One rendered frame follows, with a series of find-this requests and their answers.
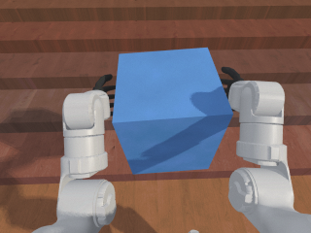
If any left robot upper arm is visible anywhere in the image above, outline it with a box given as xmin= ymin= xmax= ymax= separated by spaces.
xmin=32 ymin=179 xmax=117 ymax=233

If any carton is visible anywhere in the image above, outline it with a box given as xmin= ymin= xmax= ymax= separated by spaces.
xmin=112 ymin=48 xmax=233 ymax=175

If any left robot hand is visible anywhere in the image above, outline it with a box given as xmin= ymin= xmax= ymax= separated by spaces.
xmin=92 ymin=74 xmax=116 ymax=117

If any robot right forearm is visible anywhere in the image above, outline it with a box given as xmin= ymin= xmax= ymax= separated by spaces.
xmin=228 ymin=81 xmax=294 ymax=195

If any right robot hand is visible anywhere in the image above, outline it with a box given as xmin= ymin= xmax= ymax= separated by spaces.
xmin=220 ymin=67 xmax=244 ymax=112

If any right robot upper arm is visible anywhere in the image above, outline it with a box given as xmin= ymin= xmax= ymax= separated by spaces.
xmin=228 ymin=167 xmax=311 ymax=233

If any robot left forearm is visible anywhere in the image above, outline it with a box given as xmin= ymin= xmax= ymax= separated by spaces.
xmin=56 ymin=89 xmax=111 ymax=217

